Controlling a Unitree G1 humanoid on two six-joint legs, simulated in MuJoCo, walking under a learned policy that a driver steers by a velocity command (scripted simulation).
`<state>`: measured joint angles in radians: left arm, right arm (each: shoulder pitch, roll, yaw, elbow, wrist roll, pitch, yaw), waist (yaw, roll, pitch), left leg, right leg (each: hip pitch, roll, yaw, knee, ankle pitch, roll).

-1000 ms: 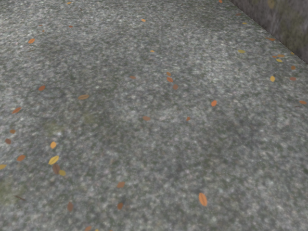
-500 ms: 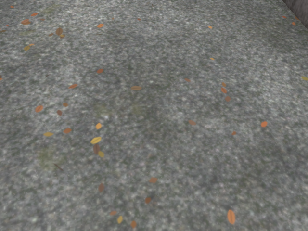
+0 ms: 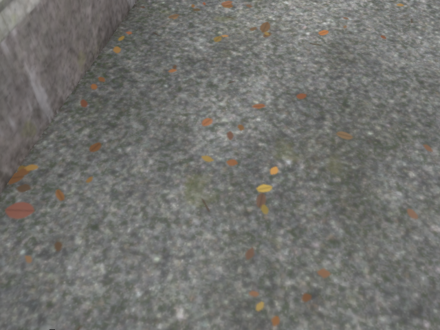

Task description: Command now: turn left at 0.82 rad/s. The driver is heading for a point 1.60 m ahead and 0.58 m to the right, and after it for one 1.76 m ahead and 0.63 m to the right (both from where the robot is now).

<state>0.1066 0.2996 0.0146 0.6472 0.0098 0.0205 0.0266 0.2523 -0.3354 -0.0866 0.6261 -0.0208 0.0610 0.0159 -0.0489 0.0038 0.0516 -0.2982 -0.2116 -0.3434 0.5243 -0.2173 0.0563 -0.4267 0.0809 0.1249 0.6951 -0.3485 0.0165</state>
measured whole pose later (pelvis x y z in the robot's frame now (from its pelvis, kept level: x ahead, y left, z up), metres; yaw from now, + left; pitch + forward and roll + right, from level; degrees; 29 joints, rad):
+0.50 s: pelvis +0.01 -0.01 +0.00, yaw -9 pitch +1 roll +0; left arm 0.25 0.32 0.09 0.73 0.02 0.05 -0.01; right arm 0.18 -0.28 -0.01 0.65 -0.02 0.02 -0.05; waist 0.03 -0.04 0.06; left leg -0.18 -0.06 -0.04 0.42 -0.26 0.06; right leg -0.46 0.12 0.13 0.86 -0.43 0.01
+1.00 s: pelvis +0.03 -0.07 +0.00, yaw -36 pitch +2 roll +0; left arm 0.31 0.31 0.06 0.65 0.02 0.04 -0.03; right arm 0.22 -0.31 -0.04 0.65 -0.06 -0.01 0.03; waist 0.01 0.04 0.02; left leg -0.53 0.06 -0.01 1.07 -0.36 -0.04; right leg -0.25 0.10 0.05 0.50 -0.28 -0.11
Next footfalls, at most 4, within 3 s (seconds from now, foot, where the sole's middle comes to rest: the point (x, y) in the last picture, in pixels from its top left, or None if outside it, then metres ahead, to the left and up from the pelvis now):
0.04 right None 0.08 -0.11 -0.77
0.42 left None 0.03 0.08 -0.77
0.84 right None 0.01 -0.14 -0.77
1.32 left None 0.37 -0.16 -0.77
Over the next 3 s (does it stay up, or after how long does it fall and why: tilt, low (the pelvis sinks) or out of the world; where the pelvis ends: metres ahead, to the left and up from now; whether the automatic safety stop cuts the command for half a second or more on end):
stays up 1.68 -0.41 0.00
